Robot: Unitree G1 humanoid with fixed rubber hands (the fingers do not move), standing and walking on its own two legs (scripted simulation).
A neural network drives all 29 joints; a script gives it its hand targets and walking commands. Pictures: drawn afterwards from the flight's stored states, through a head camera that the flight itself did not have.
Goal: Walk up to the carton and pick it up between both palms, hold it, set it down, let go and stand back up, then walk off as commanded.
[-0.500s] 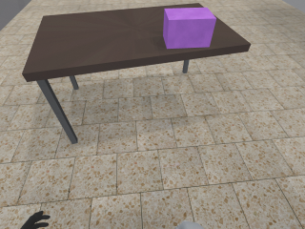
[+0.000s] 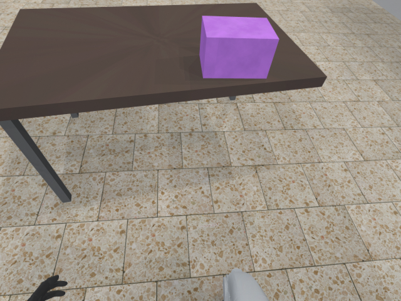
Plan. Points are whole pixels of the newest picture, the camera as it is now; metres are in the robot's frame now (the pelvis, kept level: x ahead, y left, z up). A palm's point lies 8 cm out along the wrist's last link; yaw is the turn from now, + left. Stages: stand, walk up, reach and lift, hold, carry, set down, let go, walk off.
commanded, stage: walk up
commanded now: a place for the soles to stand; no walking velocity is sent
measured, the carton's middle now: (235, 47) +0.96 -0.17 +0.01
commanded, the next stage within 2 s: none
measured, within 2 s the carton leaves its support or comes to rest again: neither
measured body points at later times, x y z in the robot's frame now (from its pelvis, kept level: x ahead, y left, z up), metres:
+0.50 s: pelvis +0.12 -0.11 -0.01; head +0.13 -0.09 +0.44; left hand +0.14 +0.25 -0.12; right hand +0.23 -0.45 -0.10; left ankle +0.19 -0.01 -0.70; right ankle +0.15 -0.20 -0.70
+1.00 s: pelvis +0.27 -0.23 -0.01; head +0.28 -0.24 +0.44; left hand +0.31 +0.13 -0.09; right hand +0.36 -0.57 -0.12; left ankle +0.27 -0.09 -0.64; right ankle +0.32 -0.32 -0.70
